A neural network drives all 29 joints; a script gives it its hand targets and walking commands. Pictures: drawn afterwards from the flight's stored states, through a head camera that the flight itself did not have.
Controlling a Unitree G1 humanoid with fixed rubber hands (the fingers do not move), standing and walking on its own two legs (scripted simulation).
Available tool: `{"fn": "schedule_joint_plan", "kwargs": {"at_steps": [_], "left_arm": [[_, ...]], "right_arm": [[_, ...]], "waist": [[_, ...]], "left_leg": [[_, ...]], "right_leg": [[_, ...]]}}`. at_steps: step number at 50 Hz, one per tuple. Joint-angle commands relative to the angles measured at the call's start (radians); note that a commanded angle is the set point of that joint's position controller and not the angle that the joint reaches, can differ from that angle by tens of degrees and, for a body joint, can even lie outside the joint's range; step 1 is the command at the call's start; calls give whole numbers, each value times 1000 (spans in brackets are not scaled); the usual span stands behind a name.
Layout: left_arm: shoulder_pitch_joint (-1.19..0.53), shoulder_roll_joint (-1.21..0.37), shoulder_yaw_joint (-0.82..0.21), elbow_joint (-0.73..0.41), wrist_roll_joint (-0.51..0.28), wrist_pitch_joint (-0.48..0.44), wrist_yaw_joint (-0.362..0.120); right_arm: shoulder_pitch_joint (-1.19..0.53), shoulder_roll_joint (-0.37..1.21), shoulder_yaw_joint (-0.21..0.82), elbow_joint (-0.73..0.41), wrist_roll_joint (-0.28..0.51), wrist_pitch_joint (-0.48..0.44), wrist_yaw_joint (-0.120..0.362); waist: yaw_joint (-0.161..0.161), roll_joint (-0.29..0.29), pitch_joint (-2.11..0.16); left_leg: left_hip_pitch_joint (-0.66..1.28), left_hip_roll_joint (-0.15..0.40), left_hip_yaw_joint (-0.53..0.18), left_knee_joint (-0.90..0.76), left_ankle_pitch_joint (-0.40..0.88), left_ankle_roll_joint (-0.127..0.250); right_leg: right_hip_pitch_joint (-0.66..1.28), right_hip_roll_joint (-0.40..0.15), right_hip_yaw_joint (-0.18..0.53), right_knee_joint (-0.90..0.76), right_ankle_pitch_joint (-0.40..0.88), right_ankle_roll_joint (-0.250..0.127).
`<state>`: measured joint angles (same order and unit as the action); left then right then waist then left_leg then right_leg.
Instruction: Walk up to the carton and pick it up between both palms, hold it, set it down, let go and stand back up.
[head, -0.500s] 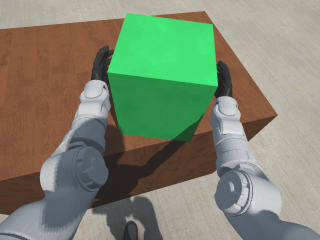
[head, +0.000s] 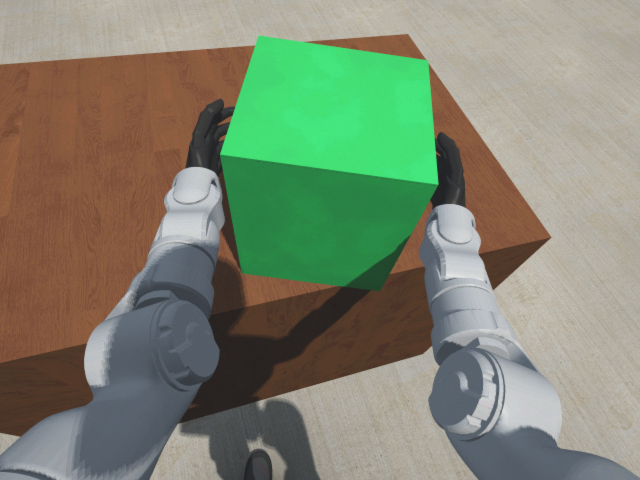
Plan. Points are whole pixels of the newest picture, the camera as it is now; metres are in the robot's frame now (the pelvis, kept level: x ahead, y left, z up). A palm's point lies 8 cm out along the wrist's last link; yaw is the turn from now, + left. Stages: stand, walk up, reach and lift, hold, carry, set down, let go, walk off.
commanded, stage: reach and lift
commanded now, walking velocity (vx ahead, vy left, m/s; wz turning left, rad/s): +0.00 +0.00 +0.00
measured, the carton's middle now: (325, 177) +0.50 +0.04 +0.06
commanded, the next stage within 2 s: none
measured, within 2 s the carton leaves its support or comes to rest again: leaves its support in 0.12 s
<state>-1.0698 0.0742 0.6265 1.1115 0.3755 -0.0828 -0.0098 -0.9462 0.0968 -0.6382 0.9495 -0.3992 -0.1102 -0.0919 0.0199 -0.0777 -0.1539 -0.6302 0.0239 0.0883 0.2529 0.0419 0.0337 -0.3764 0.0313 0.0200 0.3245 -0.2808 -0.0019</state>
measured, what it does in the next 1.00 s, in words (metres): stands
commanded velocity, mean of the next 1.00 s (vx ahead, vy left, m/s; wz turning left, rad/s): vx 0.00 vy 0.00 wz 0.00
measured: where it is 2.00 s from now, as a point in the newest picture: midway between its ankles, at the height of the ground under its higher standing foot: outside the picture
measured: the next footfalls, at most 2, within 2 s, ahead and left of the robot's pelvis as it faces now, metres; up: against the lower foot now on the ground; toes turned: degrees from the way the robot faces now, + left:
none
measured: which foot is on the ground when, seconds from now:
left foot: down 0.00-1.00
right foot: down 0.00-1.00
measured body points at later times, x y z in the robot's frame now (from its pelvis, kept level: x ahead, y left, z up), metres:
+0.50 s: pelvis -0.02 +0.00 +0.00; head +0.00 +0.03 +0.45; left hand +0.43 +0.18 +0.14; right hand +0.42 -0.13 +0.13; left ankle +0.08 +0.10 -0.74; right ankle -0.10 -0.11 -0.74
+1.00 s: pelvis -0.02 +0.00 +0.01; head -0.03 +0.04 +0.45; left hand +0.42 +0.18 +0.15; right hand +0.41 -0.12 +0.15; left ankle +0.08 +0.10 -0.74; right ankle -0.10 -0.11 -0.74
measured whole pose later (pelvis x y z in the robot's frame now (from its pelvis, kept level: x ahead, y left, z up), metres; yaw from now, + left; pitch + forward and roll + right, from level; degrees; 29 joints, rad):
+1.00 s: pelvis -0.02 +0.00 +0.01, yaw +0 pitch +6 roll +0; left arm -0.99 0.06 0.43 0.98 0.38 0.22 0.03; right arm -0.90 0.10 -0.64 1.00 -0.40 -0.01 -0.10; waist 0.02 -0.11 -0.13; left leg -0.38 0.03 0.10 0.21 0.06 0.02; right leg -0.15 0.03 0.02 0.32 -0.28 0.00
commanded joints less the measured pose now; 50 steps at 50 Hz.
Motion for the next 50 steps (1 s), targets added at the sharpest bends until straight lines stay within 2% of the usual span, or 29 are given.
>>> {"fn": "schedule_joint_plan", "kwargs": {"at_steps": [1,2,3,5,6,9,10,13,14,17,18,19,21,22,24,27,28,30,33,35,36,39,40,42,43,44,47,48,50], "left_arm": [[-517,-569,-291,-97,84,-82,-52],[-517,-575,-298,-109,83,-83,-49],[-535,-571,-299,-122,81,-87,-46],[-516,-564,-302,-90,80,-77,-45],[-494,-564,-308,-99,82,-71,-46],[-490,-554,-314,-106,74,-38,-48],[-483,-540,-305,-97,74,-20,-54],[-465,-543,-329,-127,59,26,-55],[-469,-540,-322,-111,65,42,-58],[-500,-509,-303,-113,65,71,-65],[-510,-513,-307,-128,58,76,-65],[-544,-506,-320,-135,45,77,-64],[-561,-488,-300,-137,55,87,-67],[-569,-501,-316,-148,55,96,-62],[-562,-482,-296,-132,66,117,-64],[-568,-464,-297,-130,76,147,-63],[-567,-470,-310,-141,67,167,-63],[-568,-451,-303,-134,67,189,-69],[-585,-462,-318,-159,56,204,-68],[-603,-479,-352,-192,40,206,-58],[-593,-470,-341,-200,48,209,-56],[-623,-505,-385,-262,22,194,-44],[-641,-523,-396,-275,19,192,-36],[-598,-525,-397,-266,19,214,-33],[-592,-521,-403,-283,22,220,-31],[-574,-536,-415,-305,19,232,-26],[-507,-558,-439,-329,-8,266,-14],[-491,-546,-437,-332,-6,278,-16],[-462,-577,-476,-388,-30,299,-11]], "right_arm": [[-592,607,273,-31,-137,-177,153],[-585,601,278,-8,-132,-179,153],[-615,601,294,-38,-124,-186,152],[-596,593,321,-14,-105,-177,151],[-584,587,345,-15,-89,-175,152],[-585,574,382,-19,-60,-145,149],[-577,570,388,-12,-52,-128,147],[-587,553,401,-29,-17,-89,141],[-589,546,395,-8,-14,-77,140],[-661,542,401,-39,9,-62,137],[-685,541,399,-58,8,-65,137],[-707,540,380,-59,10,-64,137],[-720,527,364,-53,5,-56,140],[-719,525,352,-46,2,-48,140],[-729,516,346,-56,3,-33,138],[-736,498,320,-29,9,-8,140],[-714,487,311,-14,13,4,140],[-728,487,308,-33,25,21,137],[-759,478,292,-34,35,22,139],[-771,465,274,-28,36,14,144],[-757,464,281,-15,40,22,148],[-771,478,297,-24,47,1,156],[-767,468,284,1,44,0,159],[-736,451,299,17,58,13,160],[-723,448,306,32,65,21,161],[-716,445,313,22,76,25,161],[-704,413,369,3,120,34,162],[-706,412,387,-18,136,38,158],[-692,407,424,-26,173,47,155]], "waist": [[97,139,-948],[97,157,-926],[117,157,-950],[120,127,-899],[136,125,-888],[132,96,-818],[142,78,-784],[130,79,-744],[135,83,-722],[148,64,-673],[149,61,-681],[132,71,-693],[141,63,-671],[128,81,-676],[137,71,-618],[129,81,-547],[110,93,-504],[115,80,-475],[104,97,-484],[86,131,-532],[103,129,-511],[103,149,-622],[89,157,-635],[100,160,-602],[95,157,-589],[99,175,-591],[111,177,-597],[110,165,-581],[111,185,-603]], "left_leg": [[1167,88,9,259,720,-42],[1188,89,9,259,717,-48],[1154,86,27,255,698,-54],[1100,77,42,238,641,-49],[1091,74,46,230,635,-48],[1073,73,53,205,573,-43],[1050,69,58,195,539,-33],[1033,65,54,165,473,-36],[1026,60,58,152,436,-35],[987,48,63,124,361,-24],[998,48,64,126,377,-26],[994,49,62,121,355,-30],[1000,51,63,109,310,-27],[1010,52,65,107,312,-34],[986,49,68,90,261,-23],[997,51,65,70,190,-23],[1001,55,62,58,159,-23],[971,51,64,46,96,-12],[987,52,57,32,81,-24],[1020,58,46,33,86,-43],[1016,57,49,36,86,-38],[1064,59,42,57,180,-58],[1089,64,31,63,198,-70],[1091,70,30,60,183,-69],[1100,69,28,48,163,-72],[1110,74,24,52,193,-76],[1165,79,13,66,274,-92],[1153,75,13,65,261,-83],[1184,75,7,78,330,-96]], "right_leg": [[-321,-15,-136,-50,374,30],[-344,-13,-139,-60,341,29],[-284,-13,-131,-57,358,23],[-220,-15,-123,-50,395,28],[-184,-13,-122,-44,410,32],[-132,-11,-118,-48,400,38],[-106,-16,-110,-52,397,41],[-61,-15,-106,-59,370,40],[-65,-18,-105,-64,338,42],[-36,-27,-92,-63,320,53],[-34,-24,-96,-59,336,54],[-36,-26,-97,-60,316,52],[-46,-29,-97,-71,267,53],[-51,-27,-100,-71,253,52],[-36,-31,-95,-83,203,50],[-46,-34,-98,-96,136,53],[-53,-36,-99,-101,119,55],[-26,-44,-86,-100,98,56],[-35,-38,-91,-107,68,53],[-60,-34,-100,-106,55,48],[-60,-38,-92,-110,56,48],[-71,-27,-104,-102,88,48],[-91,-22,-110,-104,84,44],[-100,-25,-106,-111,62,44],[-80,-23,-104,-116,64,46],[-79,-25,-104,-113,73,46],[-81,-12,-113,-119,88,45],[-66,-16,-106,-120,105,48],[-57,-11,-108,-120,137,50]]}}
